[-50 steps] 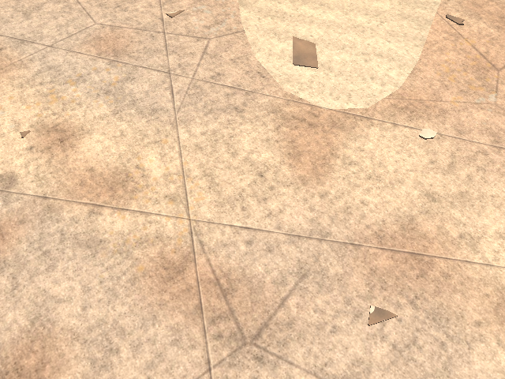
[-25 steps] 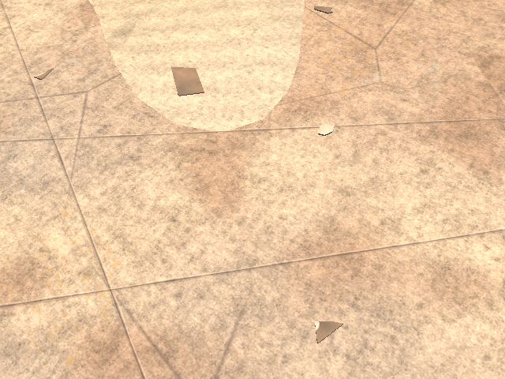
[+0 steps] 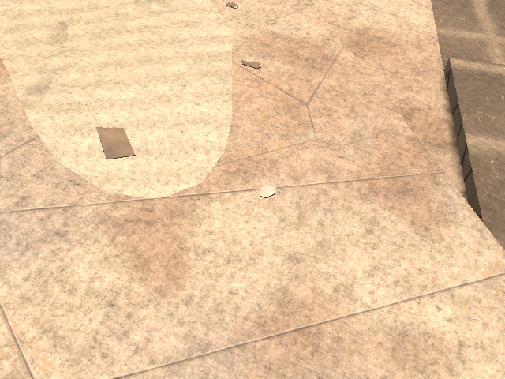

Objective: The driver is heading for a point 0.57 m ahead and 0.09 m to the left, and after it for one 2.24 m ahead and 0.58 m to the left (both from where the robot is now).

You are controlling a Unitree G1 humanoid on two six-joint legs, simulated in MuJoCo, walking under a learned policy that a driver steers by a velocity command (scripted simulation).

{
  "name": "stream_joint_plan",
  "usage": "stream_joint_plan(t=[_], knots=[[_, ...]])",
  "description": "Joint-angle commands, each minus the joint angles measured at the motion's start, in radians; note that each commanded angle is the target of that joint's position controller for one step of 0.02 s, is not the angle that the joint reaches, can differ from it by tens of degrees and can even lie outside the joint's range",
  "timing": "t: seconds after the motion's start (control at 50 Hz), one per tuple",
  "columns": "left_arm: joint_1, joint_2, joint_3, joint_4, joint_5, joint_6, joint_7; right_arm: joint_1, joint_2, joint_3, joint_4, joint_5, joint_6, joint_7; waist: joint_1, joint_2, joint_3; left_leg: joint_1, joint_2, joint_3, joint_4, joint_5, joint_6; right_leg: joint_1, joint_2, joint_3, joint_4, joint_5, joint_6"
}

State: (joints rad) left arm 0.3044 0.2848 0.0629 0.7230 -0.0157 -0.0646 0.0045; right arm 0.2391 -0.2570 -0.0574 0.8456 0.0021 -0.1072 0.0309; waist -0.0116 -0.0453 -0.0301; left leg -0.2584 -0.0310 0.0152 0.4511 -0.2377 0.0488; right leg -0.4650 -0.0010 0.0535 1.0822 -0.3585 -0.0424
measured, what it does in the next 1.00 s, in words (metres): walks ahead, turning left: right foot, then left foot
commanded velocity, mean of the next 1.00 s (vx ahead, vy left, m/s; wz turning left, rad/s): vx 0.49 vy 0.00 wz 0.31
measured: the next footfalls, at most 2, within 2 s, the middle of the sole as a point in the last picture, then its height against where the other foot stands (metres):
right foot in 0.36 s outside the picture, level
left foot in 0.88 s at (186, 350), level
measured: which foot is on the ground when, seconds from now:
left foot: down 0.00-0.38, up 0.40-0.86, down 0.88-1.00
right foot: up 0.00-0.34, down 0.36-0.90, up 0.92-1.00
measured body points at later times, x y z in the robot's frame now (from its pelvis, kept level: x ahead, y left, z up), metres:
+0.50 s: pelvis +0.27 -0.05 -0.01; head +0.30 -0.05 +0.44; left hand +0.42 +0.22 -0.09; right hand +0.32 -0.32 -0.14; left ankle +0.16 +0.09 -0.65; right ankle +0.33 -0.14 -0.74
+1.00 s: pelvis +0.52 +0.06 -0.01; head +0.55 +0.09 +0.43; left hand +0.51 +0.36 -0.13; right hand +0.75 -0.14 -0.11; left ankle +0.55 +0.15 -0.74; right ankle +0.46 -0.13 -0.64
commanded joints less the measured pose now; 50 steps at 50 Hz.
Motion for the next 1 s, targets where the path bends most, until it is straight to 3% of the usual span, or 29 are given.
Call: stream_joint_plan(t=[0.02, 0.1, 0.16, 0.24, 0.3, 0.32, 0.34, 0.36, 0.38, 0.4, 0.42, 0.44, 0.46, 0.5, 0.52, 0.56, 0.6, 0.68, 0.74, 0.8, 0.84, 0.86, 0.88, 0.9, 0.92, 0.94, 0.96, 0.98, 1.0], knots=[[-0.079, 0.077, 0.023, -0.103, 0.008, -0.023, -0.005, 0.019, -0.117, -0.018, -0.043, -0.005, -0.004, -0.005, -0.016, 0.152, 0.054, 0.206, 0.263, -0.34, -0.283, 0.0, 0.163, -0.318, -0.105, 0.024, -0.006, 0.118, 0.012], [-0.162, 0.034, 0.007, -0.137, 0.012, -0.018, -0.004, 0.068, -0.149, -0.023, -0.018, 0.007, 0.001, -0.021, -0.031, 0.12, 0.053, 0.198, 0.224, -0.191, -0.296, 0.308, 0.157, -0.298, -0.1, -0.023, -0.202, 0.259, 0.052], [-0.252, 0.007, -0.006, -0.159, 0.004, -0.024, -0.016, 0.117, -0.16, -0.02, 0.0, 0.014, 0.01, -0.027, -0.063, 0.127, 0.065, 0.187, 0.202, -0.121, -0.297, 0.343, 0.136, -0.225, -0.076, -0.052, -0.389, 0.39, 0.052], [-0.365, 0.012, -0.007, -0.196, -0.007, -0.032, -0.041, 0.194, -0.168, -0.018, 0.03, 0.021, 0.026, -0.029, -0.097, 0.12, 0.11, 0.239, 0.245, -0.139, -0.276, 0.327, 0.137, -0.19, -0.048, -0.06, -0.515, 0.415, 0.034], [-0.355, 0.047, 0.006, -0.207, -0.005, -0.044, -0.053, 0.197, -0.192, -0.026, 0.039, 0.024, 0.043, -0.037, -0.051, 0.137, 0.101, 0.307, 0.279, -0.174, -0.197, 0.459, 0.118, -0.121, -0.022, -0.047, -0.58, 0.325, 0.0], [-0.3, 0.072, 0.017, -0.194, -0.002, -0.047, -0.05, 0.183, -0.209, -0.032, 0.035, 0.024, 0.046, -0.04, -0.013, 0.151, 0.063, 0.308, 0.273, -0.171, -0.131, 0.604, 0.108, -0.021, 0.001, -0.061, -0.591, 0.293, -0.016], [-0.17, 0.108, 0.037, -0.159, 0.0, -0.047, -0.042, 0.164, -0.21, -0.031, 0.031, 0.023, 0.049, -0.04, 0.063, 0.147, -0.02, 0.269, 0.235, -0.141, 0.009, 0.728, 0.086, 0.177, 0.022, -0.083, -0.619, 0.316, -0.045], [0.008, 0.158, 0.058, -0.119, 0.011, -0.045, -0.028, 0.145, -0.183, -0.02, 0.01, 0.011, 0.046, -0.039, 0.146, 0.132, -0.153, 0.105, 0.187, -0.119, 0.231, 0.62, 0.054, 0.487, -0.064, -0.013, -0.567, 0.352, -0.091], [0.144, 0.26, 0.08, -0.101, 0.04, -0.036, -0.016, 0.232, -0.064, 0.014, -0.024, -0.004, 0.031, -0.035, 0.137, -0.098, -0.346, -0.265, 0.045, -0.055, 0.631, 0.147, -0.012, 0.906, -0.351, 0.357, -0.552, 0.298, -0.207], [0.161, 0.198, 0.063, -0.089, 0.032, -0.03, -0.02, 0.275, -0.076, 0.019, -0.007, 0.021, 0.014, -0.028, 0.131, -0.229, -0.471, -0.404, -0.003, -0.159, 0.82, -0.34, -0.023, 0.947, -0.456, 0.668, -0.705, 0.147, -0.278], [0.094, 0.133, 0.042, -0.089, 0.024, -0.026, -0.018, 0.188, -0.171, -0.013, -0.021, 0.05, 0.012, -0.027, 0.131, -0.133, -0.278, -0.489, 0.057, -0.166, 0.886, -0.286, -0.022, 0.801, -0.41, 0.537, -0.744, 0.076, -0.226], [0.029, 0.099, 0.03, -0.086, 0.016, -0.025, -0.015, 0.111, -0.17, -0.014, -0.044, 0.051, 0.015, -0.029, 0.108, -0.084, -0.145, -0.499, 0.103, -0.126, 0.865, -0.2, -0.021, 0.645, -0.367, 0.387, -0.772, 0.097, -0.192], [-0.031, 0.071, 0.021, -0.075, 0.017, -0.029, -0.019, 0.076, -0.151, -0.015, -0.051, 0.037, 0.022, -0.033, 0.073, -0.033, -0.059, -0.463, 0.134, -0.114, 0.815, -0.139, -0.025, 0.496, -0.322, 0.288, -0.819, 0.147, -0.173], [-0.109, 0.047, 0.018, -0.062, 0.026, -0.045, -0.025, 0.114, -0.111, -0.02, -0.041, 0.03, 0.053, -0.035, 0.006, -0.067, 0.005, -0.353, 0.173, -0.12, 0.755, -0.067, -0.033, 0.32, -0.269, 0.148, -0.904, 0.202, -0.154], [-0.124, 0.046, 0.021, -0.052, 0.025, -0.054, -0.026, 0.125, -0.085, -0.017, -0.039, 0.031, 0.066, -0.036, -0.009, -0.061, 0.019, -0.334, 0.176, -0.115, 0.745, -0.054, -0.039, 0.277, -0.267, 0.105, -0.932, 0.239, -0.159], [-0.136, 0.064, 0.029, -0.03, 0.028, -0.066, -0.024, 0.096, -0.076, -0.02, -0.06, 0.027, 0.083, -0.04, -0.023, -0.039, 0.054, -0.369, 0.182, -0.126, 0.706, 0.005, -0.049, 0.249, -0.27, 0.025, -0.966, 0.31, -0.163], [-0.119, 0.081, 0.037, -0.007, 0.032, -0.067, -0.016, 0.049, -0.078, -0.022, -0.082, 0.02, 0.085, -0.037, -0.016, -0.018, 0.069, -0.42, 0.183, -0.137, 0.624, 0.106, -0.056, 0.278, -0.266, -0.044, -0.973, 0.36, -0.163], [-0.088, 0.121, 0.048, 0.02, 0.026, -0.055, 0.001, -0.08, -0.058, -0.01, -0.122, 0.018, 0.07, -0.006, 0.028, 0.007, 0.095, -0.395, 0.165, -0.071, 0.373, 0.295, -0.046, 0.323, -0.242, -0.172, -0.975, 0.39, -0.133], [-0.036, 0.152, 0.059, 0.047, 0.012, -0.038, 0.005, -0.179, -0.058, -0.004, -0.169, 0.018, 0.07, 0.012, 0.068, 0.021, 0.125, -0.419, 0.157, -0.033, 0.265, 0.277, -0.026, 0.418, -0.276, -0.204, -0.959, 0.386, -0.124], [-0.012, 0.177, 0.069, 0.068, -0.006, -0.014, 0.006, -0.226, -0.078, -0.009, -0.212, 0.018, 0.073, 0.025, 0.071, 0.009, 0.133, -0.433, 0.133, 0.01, 0.208, 0.154, 0.011, 0.531, -0.306, -0.228, -0.887, 0.483, -0.102], [-0.028, 0.207, 0.076, 0.067, -0.014, 0.0, 0.009, -0.176, -0.109, -0.027, -0.221, 0.017, 0.079, 0.026, 0.027, -0.026, 0.073, -0.313, 0.067, 0.074, 0.2, 0.045, 0.05, 0.562, -0.303, -0.259, -0.744, 0.814, -0.078], [-0.045, 0.214, 0.076, 0.064, -0.02, 0.01, 0.01, -0.068, -0.141, -0.048, -0.2, 0.02, 0.081, 0.024, -0.04, -0.028, 0.008, -0.164, 0.015, 0.107, 0.172, 0.031, 0.077, 0.543, -0.28, -0.285, -0.582, 0.956, -0.058], [-0.045, 0.192, 0.065, 0.06, -0.019, 0.014, 0.013, 0.107, -0.206, -0.085, -0.152, 0.024, 0.084, 0.011, -0.126, -0.002, -0.085, 0.099, -0.036, 0.106, 0.12, 0.084, 0.116, 0.434, -0.234, -0.313, -0.347, 0.936, -0.02], [-0.015, 0.114, 0.035, 0.034, 0.022, 0.005, 0.014, 0.228, -0.315, -0.117, -0.129, 0.029, 0.094, -0.011, -0.139, 0.185, -0.171, 0.39, 0.158, -0.208, 0.105, 0.14, 0.191, 0.142, -0.169, -0.315, -0.001, 0.418, 0.036], [0.03, 0.025, 0.003, -0.023, 0.025, -0.029, 0.004, 0.162, -0.373, -0.114, -0.168, 0.028, 0.077, -0.005, -0.035, 0.35, -0.311, 0.64, 0.356, -0.805, -0.092, -0.123, 0.394, -0.23, 0.045, -0.113, 0.301, -0.242, 0.084], [-0.094, 0.13, 0.021, -0.032, -0.014, -0.063, -0.009, 0.174, -0.273, -0.086, -0.182, 0.021, 0.063, 0.006, -0.115, 0.176, -0.304, 0.63, 0.363, -0.806, -0.184, -0.165, 0.344, -0.336, -0.004, 0.04, 0.339, -0.2, 0.058], [-0.151, 0.14, 0.023, -0.052, -0.036, -0.078, -0.013, 0.148, -0.227, -0.073, -0.174, 0.016, 0.05, 0.007, -0.104, 0.145, -0.175, 0.528, 0.333, -0.663, -0.176, -0.106, 0.304, -0.381, -0.042, 0.026, 0.293, -0.117, 0.032], [-0.15, 0.124, 0.02, -0.042, -0.016, -0.083, -0.004, 0.084, -0.198, -0.063, -0.181, 0.017, 0.044, 0.006, -0.053, 0.053, -0.092, 0.374, 0.29, -0.544, -0.168, 0.01, 0.268, -0.33, -0.089, 0.027, 0.202, -0.039, 0.027], [-0.143, 0.135, 0.028, -0.031, 0.012, -0.077, 0.003, 0.023, -0.16, -0.051, -0.193, 0.015, 0.043, 0.001, -0.015, 0.059, -0.056, 0.255, 0.252, -0.454, -0.174, 0.112, 0.248, -0.256, -0.118, 0.03, 0.114, 0.007, 0.033]])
